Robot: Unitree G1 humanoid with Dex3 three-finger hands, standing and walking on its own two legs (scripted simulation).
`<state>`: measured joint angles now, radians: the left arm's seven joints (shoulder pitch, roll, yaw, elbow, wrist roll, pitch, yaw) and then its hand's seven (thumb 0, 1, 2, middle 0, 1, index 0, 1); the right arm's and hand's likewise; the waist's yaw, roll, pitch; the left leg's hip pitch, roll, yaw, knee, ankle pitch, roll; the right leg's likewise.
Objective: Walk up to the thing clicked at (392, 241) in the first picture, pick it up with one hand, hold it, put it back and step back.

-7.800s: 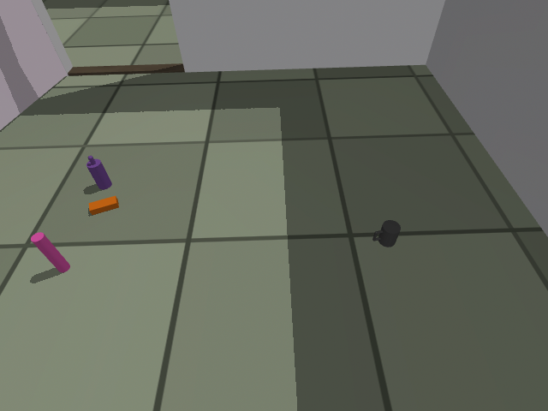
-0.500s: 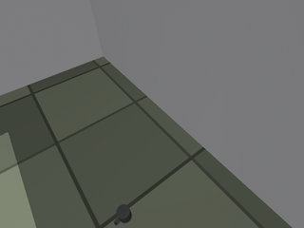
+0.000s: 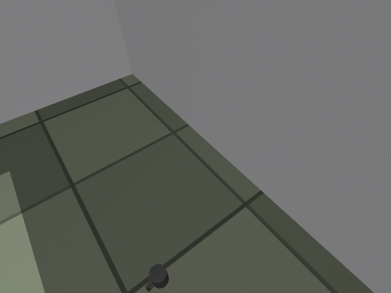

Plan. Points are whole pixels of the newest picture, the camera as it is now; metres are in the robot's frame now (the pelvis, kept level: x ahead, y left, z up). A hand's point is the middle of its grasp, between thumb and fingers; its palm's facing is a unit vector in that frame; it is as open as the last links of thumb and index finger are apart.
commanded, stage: rise first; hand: left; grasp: from above
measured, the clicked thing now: (156, 279) +0.35 +0.23 -0.73
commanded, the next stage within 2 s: none
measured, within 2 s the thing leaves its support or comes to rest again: neither
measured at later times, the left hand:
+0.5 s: hand out of the picture +0.13 +0.26 -0.20, palm faces -0.11 -0.91 -0.40, open 12.2 cm
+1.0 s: hand out of the picture +0.16 +0.28 -0.36, palm faces -0.40 -0.63 -0.67, open 14.0 cm
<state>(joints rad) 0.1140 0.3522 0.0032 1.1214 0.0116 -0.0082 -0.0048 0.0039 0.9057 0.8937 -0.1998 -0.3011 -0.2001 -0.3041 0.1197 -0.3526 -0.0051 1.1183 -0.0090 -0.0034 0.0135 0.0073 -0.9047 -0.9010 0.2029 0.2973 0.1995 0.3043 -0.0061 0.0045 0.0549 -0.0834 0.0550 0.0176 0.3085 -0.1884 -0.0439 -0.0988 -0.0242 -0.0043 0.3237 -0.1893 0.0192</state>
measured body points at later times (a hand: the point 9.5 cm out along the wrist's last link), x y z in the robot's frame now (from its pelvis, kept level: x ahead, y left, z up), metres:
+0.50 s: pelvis -0.02 +0.01 -0.04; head +0.05 +0.02 +0.40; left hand +0.14 +0.30 -0.17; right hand +0.10 -0.25 -0.16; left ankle -0.01 +0.15 -0.75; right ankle -0.01 -0.13 -0.75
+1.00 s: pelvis -0.05 +0.01 -0.21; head +0.10 +0.03 +0.21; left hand +0.17 +0.31 -0.32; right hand +0.17 -0.24 -0.31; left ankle -0.01 +0.15 -0.75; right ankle -0.01 -0.13 -0.75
